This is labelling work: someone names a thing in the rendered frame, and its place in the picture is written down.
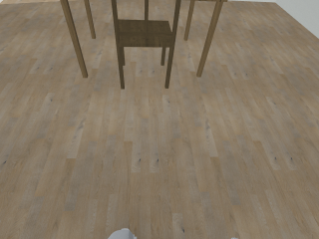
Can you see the table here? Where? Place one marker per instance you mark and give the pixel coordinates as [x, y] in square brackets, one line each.
[77, 47]

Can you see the chair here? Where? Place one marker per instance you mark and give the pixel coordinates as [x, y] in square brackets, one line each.
[145, 34]

